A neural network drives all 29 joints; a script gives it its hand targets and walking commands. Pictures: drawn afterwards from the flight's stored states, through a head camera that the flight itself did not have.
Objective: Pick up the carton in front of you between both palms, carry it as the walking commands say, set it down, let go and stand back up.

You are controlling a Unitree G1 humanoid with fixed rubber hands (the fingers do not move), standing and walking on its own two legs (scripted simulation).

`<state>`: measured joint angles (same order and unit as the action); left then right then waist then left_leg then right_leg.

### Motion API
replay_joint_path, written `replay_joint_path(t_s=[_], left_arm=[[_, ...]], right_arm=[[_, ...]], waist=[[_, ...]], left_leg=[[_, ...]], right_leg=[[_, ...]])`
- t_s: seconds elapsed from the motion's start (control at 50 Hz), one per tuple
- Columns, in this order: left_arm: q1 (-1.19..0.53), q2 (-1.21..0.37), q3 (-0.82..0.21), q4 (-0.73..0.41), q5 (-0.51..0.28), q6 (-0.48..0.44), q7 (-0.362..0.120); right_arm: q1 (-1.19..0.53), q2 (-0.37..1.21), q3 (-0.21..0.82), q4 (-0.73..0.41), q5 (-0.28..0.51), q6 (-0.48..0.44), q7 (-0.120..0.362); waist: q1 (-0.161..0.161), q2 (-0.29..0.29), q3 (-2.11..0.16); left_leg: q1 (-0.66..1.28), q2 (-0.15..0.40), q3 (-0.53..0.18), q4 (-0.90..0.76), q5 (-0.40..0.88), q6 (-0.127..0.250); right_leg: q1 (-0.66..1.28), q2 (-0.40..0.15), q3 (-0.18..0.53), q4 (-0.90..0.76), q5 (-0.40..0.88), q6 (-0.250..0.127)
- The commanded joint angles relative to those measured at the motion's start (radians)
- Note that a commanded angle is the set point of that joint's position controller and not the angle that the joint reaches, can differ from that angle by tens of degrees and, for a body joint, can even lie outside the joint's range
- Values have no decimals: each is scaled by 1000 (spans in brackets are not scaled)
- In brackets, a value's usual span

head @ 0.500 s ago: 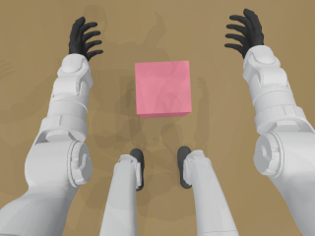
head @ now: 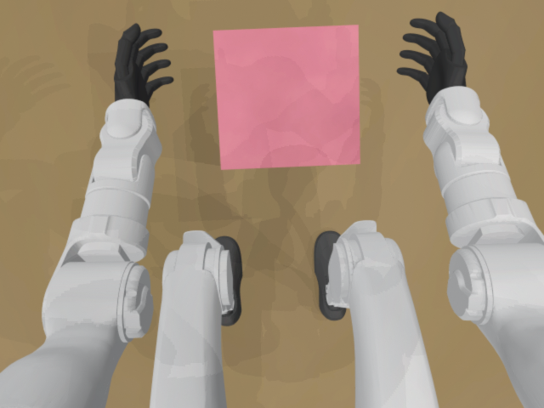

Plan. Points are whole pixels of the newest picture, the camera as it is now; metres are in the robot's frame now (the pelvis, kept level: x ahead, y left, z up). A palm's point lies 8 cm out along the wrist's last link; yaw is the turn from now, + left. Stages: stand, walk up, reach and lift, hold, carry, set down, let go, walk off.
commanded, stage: reach and lift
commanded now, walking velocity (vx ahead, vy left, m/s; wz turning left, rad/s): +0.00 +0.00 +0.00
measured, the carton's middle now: (284, 112) +0.49 -0.03 -0.35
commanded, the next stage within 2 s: none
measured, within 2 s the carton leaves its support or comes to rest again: leaves its support in 1.20 s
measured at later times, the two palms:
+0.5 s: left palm (168, 102) +0.51 +0.17 -0.29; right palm (391, 97) +0.49 -0.21 -0.30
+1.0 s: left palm (190, 101) +0.50 +0.13 -0.28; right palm (375, 95) +0.49 -0.17 -0.28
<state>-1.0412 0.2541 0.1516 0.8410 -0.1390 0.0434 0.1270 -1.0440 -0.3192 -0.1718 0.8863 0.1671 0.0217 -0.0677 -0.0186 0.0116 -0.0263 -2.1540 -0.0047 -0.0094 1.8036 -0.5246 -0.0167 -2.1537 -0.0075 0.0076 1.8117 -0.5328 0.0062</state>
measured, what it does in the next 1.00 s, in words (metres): lowers itself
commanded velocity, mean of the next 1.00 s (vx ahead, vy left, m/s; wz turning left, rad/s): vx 0.00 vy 0.00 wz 0.00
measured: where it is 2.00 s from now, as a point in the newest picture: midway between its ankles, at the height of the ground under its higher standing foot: (279, 293)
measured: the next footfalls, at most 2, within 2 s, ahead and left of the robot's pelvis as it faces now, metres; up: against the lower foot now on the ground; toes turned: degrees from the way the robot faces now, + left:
none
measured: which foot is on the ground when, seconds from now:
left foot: down 0.00-1.00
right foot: down 0.00-1.00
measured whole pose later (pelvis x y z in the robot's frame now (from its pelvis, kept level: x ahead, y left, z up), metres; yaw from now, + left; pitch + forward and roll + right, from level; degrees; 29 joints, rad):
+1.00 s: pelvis -0.03 +0.00 -0.10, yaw +0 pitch +38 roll +1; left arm -1.44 0.26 0.02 1.19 -0.27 -0.04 0.20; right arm -1.44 -0.32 0.02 1.21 0.28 -0.04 -0.15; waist -0.02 0.03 0.32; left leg -2.29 -0.02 -0.01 2.13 -0.51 -0.02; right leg -2.29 -0.01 0.01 2.15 -0.53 0.01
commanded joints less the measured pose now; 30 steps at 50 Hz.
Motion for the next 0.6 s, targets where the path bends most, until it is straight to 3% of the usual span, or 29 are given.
replay_joint_path(t_s=[0.0, 0.1, 0.2, 0.3, 0.42, 0.5, 0.58], left_arm=[[-278, 121, -14, -127, -34, -1, 16], [-393, 133, -29, 13, -58, 16, 22], [-496, 158, -39, 158, -70, -3, 16], [-571, 189, -66, 222, -101, -37, 14], [-596, 170, -153, 197, -196, -60, 28], [-557, 148, -169, 163, -214, -56, 32], [-495, 131, -134, 219, -177, -56, 25]], right_arm=[[-275, -163, 3, -119, 33, -2, -6], [-390, -160, 24, 25, 50, 17, -16], [-500, -173, 52, 167, 63, -2, -26], [-581, -199, 78, 220, 77, -34, -33], [-625, -224, 145, 153, 134, -57, -53], [-587, -191, 161, 98, 146, -51, -54], [-511, -148, 144, 169, 118, -41, -45]], waist=[[-21, 4, -1194], [-13, -3, -957], [-5, -11, -816], [-10, -14, -814], [-25, -17, -1013], [-29, -36, -1067], [-22, -34, -878]], left_leg=[[689, -60, 37, -31, 401, -31], [541, -39, 42, 25, 168, -25], [454, -20, 33, 94, 93, -18], [440, -13, 24, 168, 138, -18], [559, -19, 36, 235, 268, -23], [553, -36, 50, 241, 297, -24], [416, -42, 49, 231, 261, -24]], right_leg=[[591, 52, -52, -57, 420, 28], [468, 27, -41, -7, 189, 25], [417, 8, -22, 56, 113, 21], [429, 1, -11, 129, 161, 21], [546, 2, -22, 193, 293, 22], [618, 12, -28, 201, 347, 22], [517, 18, -12, 191, 323, 24]])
